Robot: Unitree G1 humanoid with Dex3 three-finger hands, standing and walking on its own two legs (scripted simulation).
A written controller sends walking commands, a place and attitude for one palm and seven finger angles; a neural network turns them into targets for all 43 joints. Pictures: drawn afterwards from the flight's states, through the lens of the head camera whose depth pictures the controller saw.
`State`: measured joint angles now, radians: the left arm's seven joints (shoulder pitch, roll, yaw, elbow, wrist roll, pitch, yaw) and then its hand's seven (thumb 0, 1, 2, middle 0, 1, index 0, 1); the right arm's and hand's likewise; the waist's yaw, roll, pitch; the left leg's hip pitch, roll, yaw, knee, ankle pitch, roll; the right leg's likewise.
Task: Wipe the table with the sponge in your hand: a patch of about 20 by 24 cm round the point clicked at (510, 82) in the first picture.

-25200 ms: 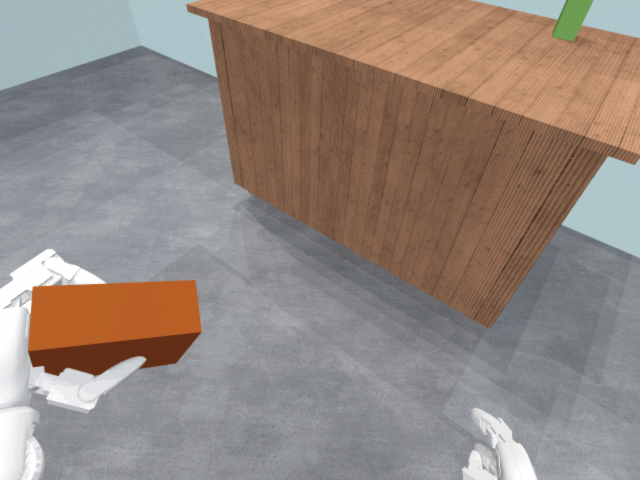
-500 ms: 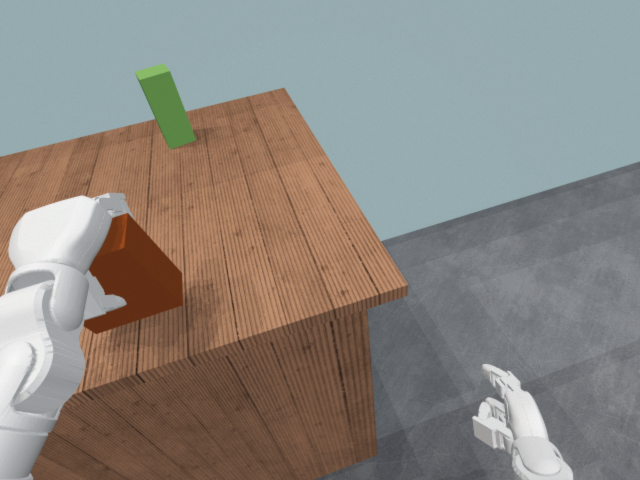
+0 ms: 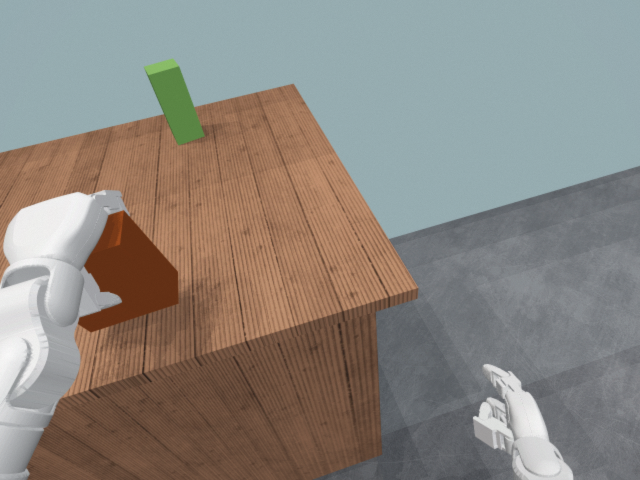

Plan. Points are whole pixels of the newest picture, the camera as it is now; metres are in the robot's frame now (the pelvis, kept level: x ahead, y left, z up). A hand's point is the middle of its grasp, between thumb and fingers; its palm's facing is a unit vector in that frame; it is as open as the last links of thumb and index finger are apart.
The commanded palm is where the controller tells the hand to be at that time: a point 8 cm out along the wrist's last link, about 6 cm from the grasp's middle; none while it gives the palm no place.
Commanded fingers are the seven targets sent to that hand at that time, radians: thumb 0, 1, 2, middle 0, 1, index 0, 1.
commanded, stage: move the sponge above the wiping area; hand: left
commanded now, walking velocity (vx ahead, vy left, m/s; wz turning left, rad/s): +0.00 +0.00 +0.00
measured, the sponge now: (117, 284) +0.27 +0.30 +0.14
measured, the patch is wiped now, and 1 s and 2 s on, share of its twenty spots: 0.05 0.05 0.05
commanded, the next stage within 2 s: lower the sponge onto the table in 0.82 s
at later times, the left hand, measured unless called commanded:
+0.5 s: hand (94, 260) +0.26 +0.29 +0.20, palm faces +0.17 -0.06 -0.98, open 9.7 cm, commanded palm +0.21 +0.29 +0.28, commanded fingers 0.00 0.10 1.30 -1.20 -1.60 -1.20 -1.60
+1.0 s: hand (89, 273) +0.24 +0.28 +0.20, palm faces +0.20 -0.07 -0.98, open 9.7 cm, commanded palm +0.20 +0.29 +0.28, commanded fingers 0.00 0.10 1.30 -1.20 -1.60 -1.20 -1.60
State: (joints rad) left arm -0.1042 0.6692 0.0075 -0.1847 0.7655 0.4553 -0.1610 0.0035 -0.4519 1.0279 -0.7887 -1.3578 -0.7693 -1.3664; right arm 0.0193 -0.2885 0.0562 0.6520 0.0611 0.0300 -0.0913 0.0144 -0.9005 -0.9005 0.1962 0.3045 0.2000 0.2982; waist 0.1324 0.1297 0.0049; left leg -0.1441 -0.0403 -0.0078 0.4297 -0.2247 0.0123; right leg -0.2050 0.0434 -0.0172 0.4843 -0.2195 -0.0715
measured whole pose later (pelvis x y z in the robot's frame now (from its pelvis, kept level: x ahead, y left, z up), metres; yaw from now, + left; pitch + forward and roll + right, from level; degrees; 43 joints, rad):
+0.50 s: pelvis +0.00 +0.01 +0.00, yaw +0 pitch -4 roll +1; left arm -0.04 0.65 0.00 -0.32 0.76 0.49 -0.17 0.00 -0.45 1.03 -0.79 -1.36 -0.77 -1.37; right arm 0.02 -0.29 0.06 0.64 0.06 0.04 -0.08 0.01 -0.90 -0.90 0.20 0.30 0.20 0.30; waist 0.14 0.13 0.00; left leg -0.13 -0.05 0.00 0.41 -0.22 0.02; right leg -0.19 0.04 -0.01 0.47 -0.22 -0.06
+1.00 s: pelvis +0.00 +0.00 +0.00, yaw +0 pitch -5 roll +1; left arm -0.01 0.66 0.00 -0.36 0.74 0.49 -0.15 0.00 -0.45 1.03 -0.79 -1.36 -0.77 -1.37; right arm 0.02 -0.29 0.06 0.63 0.06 0.05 -0.09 0.01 -0.90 -0.90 0.20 0.30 0.20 0.30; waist 0.15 0.13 0.00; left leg -0.12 -0.04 -0.01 0.42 -0.22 0.01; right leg -0.18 0.04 -0.01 0.47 -0.21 -0.07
